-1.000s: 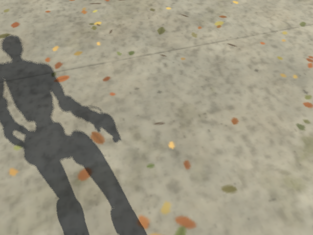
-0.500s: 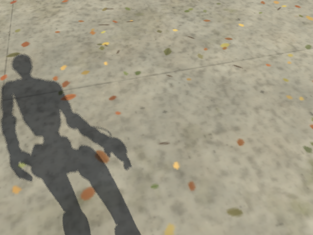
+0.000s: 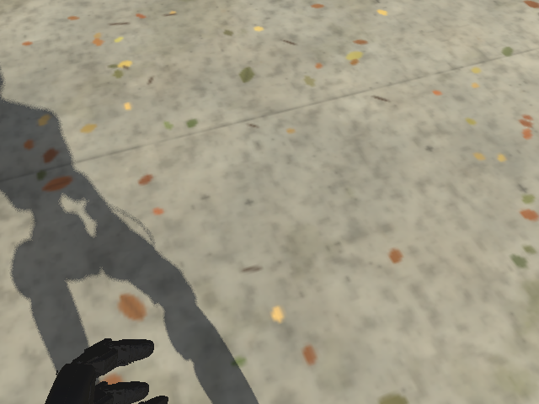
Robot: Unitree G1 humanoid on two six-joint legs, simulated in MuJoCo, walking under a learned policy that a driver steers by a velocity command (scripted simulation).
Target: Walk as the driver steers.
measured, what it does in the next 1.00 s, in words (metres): walks ahead, turning left: right foot, then left foot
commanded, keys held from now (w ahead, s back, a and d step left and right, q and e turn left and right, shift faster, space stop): w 0.22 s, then w+q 0.62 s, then w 0.16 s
